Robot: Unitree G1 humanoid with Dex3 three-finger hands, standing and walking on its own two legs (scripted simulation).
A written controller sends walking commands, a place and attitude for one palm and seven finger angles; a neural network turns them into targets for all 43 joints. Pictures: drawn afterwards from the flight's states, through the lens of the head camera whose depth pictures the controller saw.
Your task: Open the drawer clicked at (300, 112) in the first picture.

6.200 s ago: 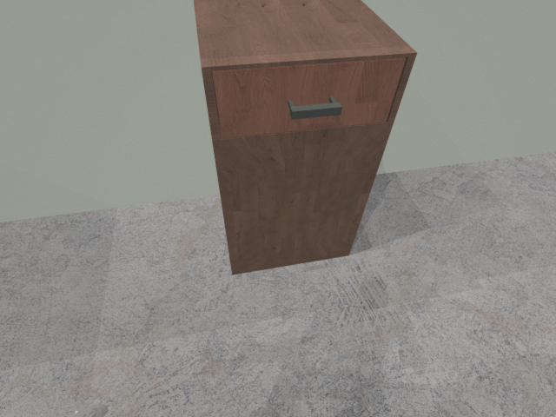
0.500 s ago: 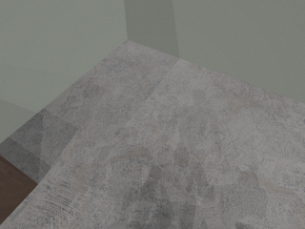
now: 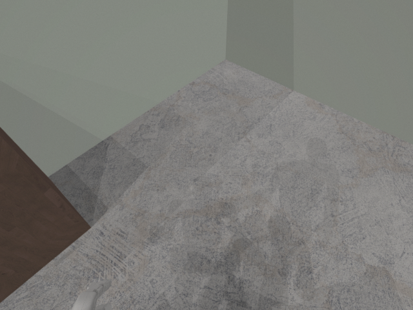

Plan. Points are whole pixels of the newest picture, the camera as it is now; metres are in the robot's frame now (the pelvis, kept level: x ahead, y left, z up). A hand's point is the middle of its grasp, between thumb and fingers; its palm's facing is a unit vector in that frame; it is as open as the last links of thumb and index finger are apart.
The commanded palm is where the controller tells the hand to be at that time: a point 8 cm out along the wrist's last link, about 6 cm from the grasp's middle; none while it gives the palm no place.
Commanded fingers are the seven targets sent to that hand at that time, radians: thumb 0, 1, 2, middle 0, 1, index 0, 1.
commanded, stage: turn to face it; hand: left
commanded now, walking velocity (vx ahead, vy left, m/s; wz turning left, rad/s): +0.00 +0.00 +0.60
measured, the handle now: out of the picture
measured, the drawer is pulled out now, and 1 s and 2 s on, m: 0.00 0.00 0.00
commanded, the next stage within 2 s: take the last steps up to it in 1.18 s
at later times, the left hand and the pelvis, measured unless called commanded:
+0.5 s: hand out of the picture -0.04 +0.26 -0.18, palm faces +0.34 -0.90 -0.26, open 7.3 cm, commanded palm none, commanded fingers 0.00 0.90 0.90 -0.20 -0.30 -0.20 -0.30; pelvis -0.01 +0.04 +0.00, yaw +19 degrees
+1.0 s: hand out of the picture -0.01 +0.23 -0.13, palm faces +0.56 -0.78 -0.29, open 7.3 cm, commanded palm none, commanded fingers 0.00 0.90 0.90 -0.20 -0.30 -0.20 -0.30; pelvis +0.01 +0.00 +0.01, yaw +36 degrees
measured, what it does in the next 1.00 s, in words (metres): steps on the spot, turning left: left foot, then right foot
